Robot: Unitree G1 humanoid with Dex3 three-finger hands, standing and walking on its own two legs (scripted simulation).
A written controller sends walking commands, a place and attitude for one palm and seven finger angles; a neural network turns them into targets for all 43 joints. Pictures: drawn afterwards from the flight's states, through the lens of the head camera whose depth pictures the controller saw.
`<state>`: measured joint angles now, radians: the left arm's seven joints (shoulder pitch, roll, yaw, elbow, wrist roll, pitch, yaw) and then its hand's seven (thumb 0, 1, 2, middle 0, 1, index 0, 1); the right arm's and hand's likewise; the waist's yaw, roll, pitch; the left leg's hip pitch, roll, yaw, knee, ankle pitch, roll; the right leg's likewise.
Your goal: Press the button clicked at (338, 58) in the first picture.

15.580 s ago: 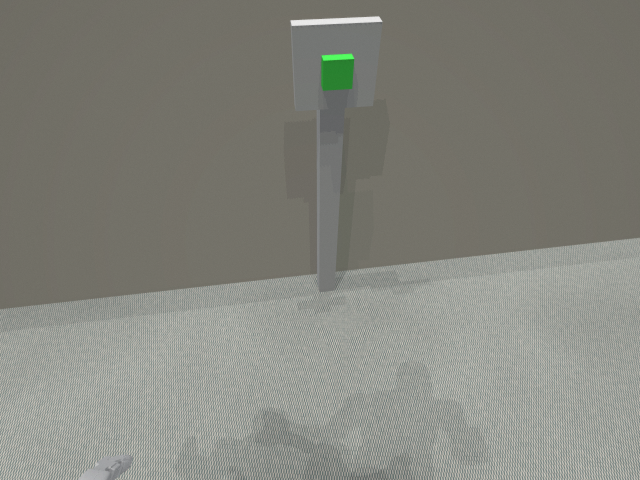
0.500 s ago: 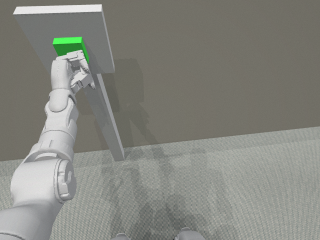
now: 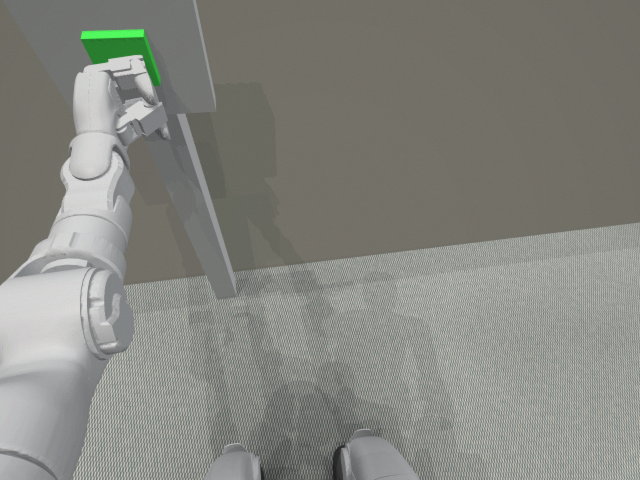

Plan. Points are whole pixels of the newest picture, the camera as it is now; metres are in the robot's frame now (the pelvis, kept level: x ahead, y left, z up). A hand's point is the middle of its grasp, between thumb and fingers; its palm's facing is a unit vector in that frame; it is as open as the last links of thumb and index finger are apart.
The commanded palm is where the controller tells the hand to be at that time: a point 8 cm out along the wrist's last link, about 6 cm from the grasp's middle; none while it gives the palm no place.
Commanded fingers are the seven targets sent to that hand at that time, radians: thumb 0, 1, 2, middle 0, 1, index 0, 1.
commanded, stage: hold the button down briefly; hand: left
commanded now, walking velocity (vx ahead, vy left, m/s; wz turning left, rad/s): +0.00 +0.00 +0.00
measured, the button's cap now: (124, 54) +0.59 +0.17 +0.15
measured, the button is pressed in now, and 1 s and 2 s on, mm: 11 0 0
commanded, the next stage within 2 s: pull the fist back off the button in 0.20 s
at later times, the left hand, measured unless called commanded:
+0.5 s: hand (158, 108) +0.54 +0.14 +0.12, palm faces +0.05 -1.00 -0.02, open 2.8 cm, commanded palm +0.53 +0.18 +0.12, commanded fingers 0.00 0.90 0.90 -1.30 -1.50 -1.30 -1.50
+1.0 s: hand (152, 138) +0.49 +0.14 +0.11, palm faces +0.06 -1.00 +0.00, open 3.0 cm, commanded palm +0.45 +0.19 +0.12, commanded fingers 0.00 0.90 0.90 -1.30 -1.50 -1.30 -1.50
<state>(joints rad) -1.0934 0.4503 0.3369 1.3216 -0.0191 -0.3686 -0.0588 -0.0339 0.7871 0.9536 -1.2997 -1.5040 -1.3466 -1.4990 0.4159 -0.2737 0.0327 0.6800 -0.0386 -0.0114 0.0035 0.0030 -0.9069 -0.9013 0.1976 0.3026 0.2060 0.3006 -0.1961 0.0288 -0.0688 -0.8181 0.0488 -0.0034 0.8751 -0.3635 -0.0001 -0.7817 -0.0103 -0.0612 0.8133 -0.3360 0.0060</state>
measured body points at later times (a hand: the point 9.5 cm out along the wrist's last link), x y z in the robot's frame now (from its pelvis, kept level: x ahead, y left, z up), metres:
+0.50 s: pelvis -0.01 +0.01 -0.01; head +0.10 +0.02 +0.43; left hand +0.53 +0.19 +0.12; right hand -0.04 -0.26 -0.11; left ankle +0.03 +0.12 -0.69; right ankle +0.03 -0.13 -0.69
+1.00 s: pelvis +0.02 +0.00 +0.01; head +0.09 +0.00 +0.46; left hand +0.49 +0.20 +0.12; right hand +0.05 -0.26 -0.11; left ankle +0.03 +0.12 -0.69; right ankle +0.03 -0.13 -0.69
